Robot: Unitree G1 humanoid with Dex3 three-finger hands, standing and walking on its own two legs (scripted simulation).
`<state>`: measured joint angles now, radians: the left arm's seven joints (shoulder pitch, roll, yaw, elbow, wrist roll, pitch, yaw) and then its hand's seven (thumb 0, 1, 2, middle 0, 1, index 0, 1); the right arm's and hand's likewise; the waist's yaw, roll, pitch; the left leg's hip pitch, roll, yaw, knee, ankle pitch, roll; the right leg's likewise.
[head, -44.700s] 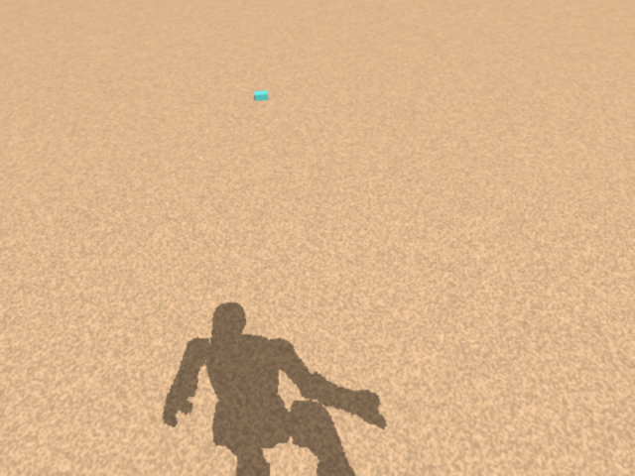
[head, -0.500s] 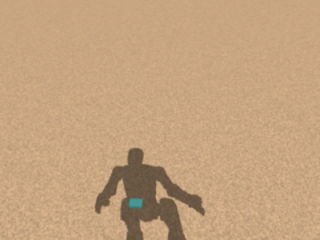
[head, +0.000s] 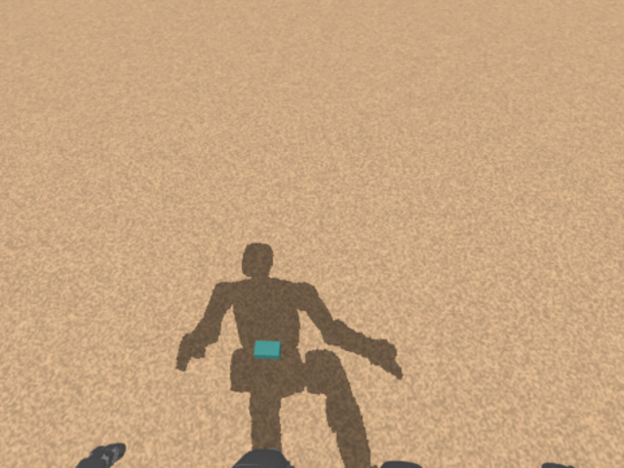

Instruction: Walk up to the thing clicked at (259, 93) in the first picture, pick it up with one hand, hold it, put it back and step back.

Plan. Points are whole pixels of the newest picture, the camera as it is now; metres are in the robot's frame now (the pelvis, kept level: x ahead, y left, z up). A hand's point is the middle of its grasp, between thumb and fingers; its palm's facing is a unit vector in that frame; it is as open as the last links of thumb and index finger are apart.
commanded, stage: step back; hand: left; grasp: from above
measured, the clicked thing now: (267, 349) +0.48 +0.17 -0.75
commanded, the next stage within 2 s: none
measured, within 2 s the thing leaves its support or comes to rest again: neither
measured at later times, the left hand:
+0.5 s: hand out of the picture +0.02 +0.28 -0.16, palm faces -0.11 -0.91 -0.39, open 7.4 cm
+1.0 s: hand out of the picture -0.10 +0.30 -0.15, palm faces -0.03 -0.93 -0.37, open 7.4 cm
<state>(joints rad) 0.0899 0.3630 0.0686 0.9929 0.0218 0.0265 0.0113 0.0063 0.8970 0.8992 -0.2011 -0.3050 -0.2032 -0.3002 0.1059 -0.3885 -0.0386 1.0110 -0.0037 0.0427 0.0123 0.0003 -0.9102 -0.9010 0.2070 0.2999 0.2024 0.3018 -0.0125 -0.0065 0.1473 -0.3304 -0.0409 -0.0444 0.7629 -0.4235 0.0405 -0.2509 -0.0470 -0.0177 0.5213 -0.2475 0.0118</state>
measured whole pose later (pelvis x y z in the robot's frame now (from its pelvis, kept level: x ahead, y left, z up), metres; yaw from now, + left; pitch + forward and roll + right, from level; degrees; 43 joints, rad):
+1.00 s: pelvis -0.23 +0.03 +0.00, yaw -1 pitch -2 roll -1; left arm 0.13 0.40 0.08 0.81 0.01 0.07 0.02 0.01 0.90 0.90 -0.20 -0.30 -0.20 -0.30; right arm 0.16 -0.36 -0.03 0.86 -0.03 0.02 0.00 0.00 -0.91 -0.90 0.21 0.30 0.21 0.30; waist -0.01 -0.04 0.17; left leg -0.30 -0.01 -0.03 0.58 -0.26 0.03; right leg -0.47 0.12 0.14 1.17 -0.52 -0.01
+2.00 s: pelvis -0.57 -0.01 -0.01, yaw -4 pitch -2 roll +1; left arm 0.23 0.36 0.06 0.89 0.05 0.04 0.00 0.01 0.90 0.90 -0.20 -0.31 -0.20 -0.30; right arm 0.12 -0.41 -0.05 0.84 -0.01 0.08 -0.01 0.00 -0.91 -0.90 0.21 0.30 0.20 0.30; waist 0.04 0.03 0.13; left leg -0.54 -0.10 -0.15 1.09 -0.46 -0.01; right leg -0.28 0.00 0.03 0.66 -0.34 -0.02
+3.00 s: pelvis -0.58 +0.02 +0.00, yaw +0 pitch -1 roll +0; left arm 0.11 0.38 0.03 1.04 0.01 -0.03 0.00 0.01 0.90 0.90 -0.20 -0.30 -0.20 -0.30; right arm 0.10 -0.33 -0.03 1.05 -0.02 -0.01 0.01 0.00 -0.91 -0.90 0.21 0.30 0.20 0.30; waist 0.01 0.00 0.06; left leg -0.21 0.00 0.00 0.56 -0.33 0.01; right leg -0.20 -0.02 0.01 0.55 -0.32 0.02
